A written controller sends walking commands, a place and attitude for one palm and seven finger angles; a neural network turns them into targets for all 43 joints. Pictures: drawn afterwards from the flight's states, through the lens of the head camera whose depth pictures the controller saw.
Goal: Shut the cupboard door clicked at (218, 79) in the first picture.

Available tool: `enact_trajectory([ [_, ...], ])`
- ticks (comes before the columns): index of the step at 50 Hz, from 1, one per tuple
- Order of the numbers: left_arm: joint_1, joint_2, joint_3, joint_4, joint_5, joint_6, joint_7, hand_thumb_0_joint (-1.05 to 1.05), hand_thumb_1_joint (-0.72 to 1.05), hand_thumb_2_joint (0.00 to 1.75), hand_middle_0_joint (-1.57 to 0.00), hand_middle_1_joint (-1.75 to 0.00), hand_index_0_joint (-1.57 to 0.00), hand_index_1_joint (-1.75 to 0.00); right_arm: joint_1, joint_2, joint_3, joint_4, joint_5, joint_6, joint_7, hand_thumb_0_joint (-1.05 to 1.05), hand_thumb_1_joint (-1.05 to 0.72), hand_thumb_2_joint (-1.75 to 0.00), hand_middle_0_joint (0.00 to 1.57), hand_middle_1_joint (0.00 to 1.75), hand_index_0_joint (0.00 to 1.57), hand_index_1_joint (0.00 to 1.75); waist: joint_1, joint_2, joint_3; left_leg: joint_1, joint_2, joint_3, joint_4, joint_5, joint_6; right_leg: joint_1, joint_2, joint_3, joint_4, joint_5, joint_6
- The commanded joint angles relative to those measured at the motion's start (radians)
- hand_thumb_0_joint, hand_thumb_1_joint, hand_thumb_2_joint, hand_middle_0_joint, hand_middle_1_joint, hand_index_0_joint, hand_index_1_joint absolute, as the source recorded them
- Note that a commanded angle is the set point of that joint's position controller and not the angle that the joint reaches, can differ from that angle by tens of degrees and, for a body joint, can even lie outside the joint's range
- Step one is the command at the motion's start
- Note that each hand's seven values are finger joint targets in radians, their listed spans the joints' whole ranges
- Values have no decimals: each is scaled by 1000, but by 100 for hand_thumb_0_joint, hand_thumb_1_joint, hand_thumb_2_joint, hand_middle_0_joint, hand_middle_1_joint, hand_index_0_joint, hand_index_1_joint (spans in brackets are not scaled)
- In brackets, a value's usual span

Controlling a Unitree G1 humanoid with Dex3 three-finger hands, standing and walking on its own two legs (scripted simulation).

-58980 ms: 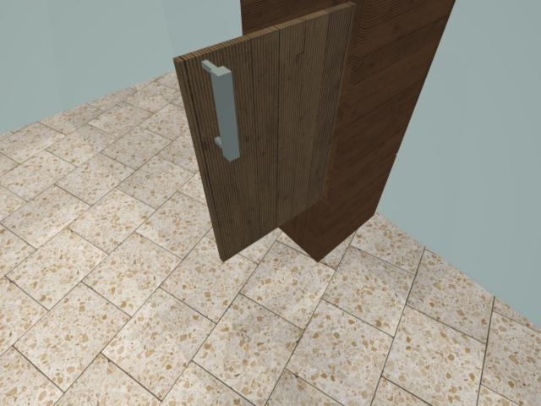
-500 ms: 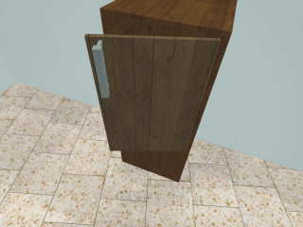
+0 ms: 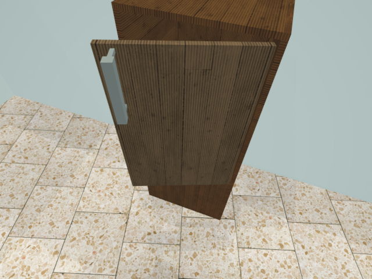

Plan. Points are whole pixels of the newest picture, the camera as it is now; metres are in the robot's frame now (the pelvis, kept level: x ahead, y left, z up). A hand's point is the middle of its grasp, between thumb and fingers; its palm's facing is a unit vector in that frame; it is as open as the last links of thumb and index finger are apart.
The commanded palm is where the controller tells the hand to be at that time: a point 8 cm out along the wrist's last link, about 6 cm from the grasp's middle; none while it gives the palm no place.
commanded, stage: raise the hand and make a fist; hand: left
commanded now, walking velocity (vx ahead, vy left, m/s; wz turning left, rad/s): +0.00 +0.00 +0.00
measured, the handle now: (117, 88) +0.48 +0.19 +0.16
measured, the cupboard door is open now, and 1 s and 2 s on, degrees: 22 22 22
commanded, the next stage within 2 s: bring the fist close to the handle in 1.88 s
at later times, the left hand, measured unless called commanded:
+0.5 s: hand (88, 263) +0.15 +0.20 +0.00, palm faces +0.16 -0.98 -0.07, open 5.6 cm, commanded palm +0.13 +0.25 +0.01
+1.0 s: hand (86, 224) +0.20 +0.19 +0.07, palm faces +0.08 -0.99 -0.07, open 3.4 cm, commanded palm +0.17 +0.24 +0.09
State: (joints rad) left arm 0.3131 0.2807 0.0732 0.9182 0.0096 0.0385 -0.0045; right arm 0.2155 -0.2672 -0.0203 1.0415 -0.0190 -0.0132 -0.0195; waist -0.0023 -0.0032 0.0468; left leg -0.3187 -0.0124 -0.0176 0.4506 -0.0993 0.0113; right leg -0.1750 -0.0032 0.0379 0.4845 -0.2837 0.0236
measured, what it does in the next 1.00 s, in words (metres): stands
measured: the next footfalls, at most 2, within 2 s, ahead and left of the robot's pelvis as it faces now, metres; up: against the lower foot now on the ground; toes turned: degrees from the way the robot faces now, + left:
none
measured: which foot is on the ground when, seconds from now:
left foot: down 0.00-1.00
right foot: down 0.00-1.00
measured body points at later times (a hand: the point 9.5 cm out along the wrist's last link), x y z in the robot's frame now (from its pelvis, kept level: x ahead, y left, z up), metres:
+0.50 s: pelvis +0.02 -0.03 -0.08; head +0.05 -0.02 +0.37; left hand +0.14 +0.25 +0.00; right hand +0.27 -0.23 -0.12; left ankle +0.08 +0.11 -0.74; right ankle -0.01 -0.14 -0.74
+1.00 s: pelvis +0.01 -0.01 -0.04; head +0.00 -0.01 +0.41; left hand +0.19 +0.25 +0.08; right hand +0.18 -0.25 -0.10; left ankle +0.08 +0.11 -0.74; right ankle -0.01 -0.14 -0.74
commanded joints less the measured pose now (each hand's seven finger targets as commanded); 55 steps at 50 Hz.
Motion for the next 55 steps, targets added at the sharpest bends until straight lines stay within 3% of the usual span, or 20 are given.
enact_trajectory([
  [1, 144, 48, 58, -1148, -186, -183, 61, 0, 90, 90, -24, -34, -24, -34, -96, -102, -6, -401, 55, -282, -102, 0, -90, -90, 20, 30, 20, 30, 8, 217, -452, 324, 64, -31, -4, -102, -12, -169, 39, -170, 128, -11, -50],
  [2, 81, 28, 51, -990, -177, -181, 73, 0, 90, 90, -25, -36, -25, -36, -77, -83, -7, -379, 82, -313, -88, 0, -90, -90, 20, 30, 20, 30, -59, 120, -154, 92, 40, -61, -2, -321, -3, -279, 34, -159, 106, -70, -36],
  [3, 98, 14, 103, -954, -193, -227, 68, 0, 90, 90, -27, -38, -27, -38, -85, -94, -33, -404, 61, -329, -76, 0, -90, -90, 20, 30, 20, 30, -50, 93, -6, -39, 11, -75, 31, -389, -11, -340, 34, -151, 78, -143, -38],
  [4, 205, 28, 155, -852, -203, -285, 43, 0, 90, 90, -29, -40, -29, -40, -91, -99, -51, -408, 58, -339, -60, 0, -90, -90, 20, 30, 20, 30, -30, 23, 19, -121, 2, -67, 92, -388, -19, -411, 37, -155, 108, -191, -42],
  [5, 320, -12, 165, -796, -233, -364, -4, 0, 90, 90, -31, -42, -31, -42, -103, -88, -59, -431, 45, -347, -41, 0, -90, -90, 20, 30, 20, 30, 9, -63, -2, -192, -5, -64, 169, -362, -27, -468, 44, -165, 170, -213, -44],
  [6, 416, 2, 210, -763, -257, -449, -64, 0, 90, 90, -33, -44, -33, -44, -100, -83, -72, -450, 45, -355, -17, 0, -90, -90, 20, 30, 20, 30, 61, -29, -69, -212, -17, -42, 240, -283, -32, -459, 40, -147, 218, -180, -54],
  [7, 476, -6, 225, -770, -287, -533, -132, 0, 90, 90, -35, -46, -35, -46, -111, -74, -75, -473, 34, -358, -2, 0, -90, -90, 20, 30, 20, 30, 84, -53, -135, -248, -13, -28, 314, -217, -37, -483, 40, -148, 292, -143, -57],
  [9, 487, 27, 264, -810, -341, -671, -288, 0, 90, 90, -38, -50, -38, -50, -133, -84, -90, -515, 28, -354, 9, 0, -90, -90, 20, 30, 20, 30, 90, -83, -218, -306, -12, -13, 444, -135, -33, -529, 35, -108, 407, -44, -58],
  [10, 508, 61, 306, -846, -365, -689, -346, 0, 90, 90, -40, -52, -40, -52, -143, -85, -96, -553, 34, -353, 7, 0, -90, -90, 20, 30, 20, 30, 103, -65, -277, -317, -14, -6, 480, -115, -24, -517, 26, -81, 435, 4, -55],
  [13, 470, 99, 366, -1002, -443, -559, -408, 0, 90, 90, -46, -58, -46, -58, -155, -72, -86, -636, 60, -331, -23, 0, -90, -90, 20, 30, 20, 30, 116, 26, -342, -316, -25, 13, 505, -127, -11, -471, 6, 4, 400, 23, -36],
  [15, 369, 84, 330, -1148, -448, -500, -394, 0, 90, 90, -49, -62, -49, -62, -115, -65, -73, -654, 62, -328, -47, 0, -90, -90, 20, 30, 20, 30, 72, 26, -341, -281, -8, -14, 514, -97, 3, -488, 20, -1, 392, 101, -19],
  [16, 294, 107, 325, -1221, -431, -496, -375, 0, 90, 90, -51, -64, -51, -64, -87, -68, -70, -651, 57, -330, -57, 0, -90, -90, 20, 30, 20, 30, 47, 0, -350, -285, -3, -25, 536, -82, 8, -500, 31, 0, 405, 136, -10],
  [18, 200, 85, 248, -1326, -396, -507, -353, 0, 90, 90, -55, -68, -55, -68, -64, -72, -64, -646, 50, -330, -66, 0, -90, -90, 20, 30, 20, 30, 6, 62, -296, -259, 7, -41, 538, -82, 19, -568, 46, -36, 422, 101, -21],
  [22, 122, 130, 230, -1385, -367, -541, -358, 0, 90, 90, -62, -76, -62, -76, -32, -72, -49, -610, 43, -322, -89, 0, -90, -90, 20, 30, 20, 30, -18, 68, -305, -250, 16, -43, 568, -74, 34, -572, 42, -20, 406, 128, -17],
  [28, 244, 145, 299, -1299, -407, -372, -370, 0, 90, 90, -73, -88, -73, -88, -65, -55, -33, -643, 72, -292, -101, 0, -90, -90, 20, 30, 20, 30, 51, 83, -349, -209, 11, -37, 470, -94, 25, -438, 26, -11, 310, 95, -5],
  [31, 269, 160, 342, -1254, -411, -298, -326, 0, 90, 90, -79, -94, -79, -94, -74, -47, -23, -650, 70, -274, -101, 0, -90, -90, 20, 30, 20, 30, 72, 10, -312, -222, 12, -44, 433, -100, 20, -391, 20, -8, 276, 104, 9],
  [32, 270, 113, 290, -1279, -414, -292, -319, 0, 90, 90, -81, -96, -81, -96, -73, -42, -20, -662, 70, -275, -99, 0, -90, -90, 20, 30, 20, 30, 60, -4, -293, -214, 11, -42, 416, -108, 20, -391, 16, -22, 268, 110, 8],
  [43, 143, 149, 248, -1372, -380, -322, -222, 0, 90, 90, -101, -118, -101, -118, -56, -81, -3, -655, 76, -324, -89, 0, -90, -90, 20, 30, 20, 30, 45, 39, -197, -154, 18, -47, 298, -274, 20, -413, 29, -36, 180, -215, -25],
  [46, 108, 178, 260, -1414, -361, -300, -190, 0, 90, 90, -106, -124, -106, -124, -63, -83, 6, -646, 75, -334, -90, 0, -90, -90, 20, 30, 20, 30, 53, 71, -193, -128, 19, -54, 260, -298, 22, -388, 32, -48, 172, -209, -30],
  [55, -3, 134, 203, -1460, -344, -167, -160, 0, 90, 90, -123, -142, -123, -142, -71, -84, 34, -636, 77, -350, -81, 0, -90, -90, 20, 30, 20, 30, 46, 95, -157, -29, 24, -71, 161, -309, 17, -331, 42, -95, 131, -131, -31],
])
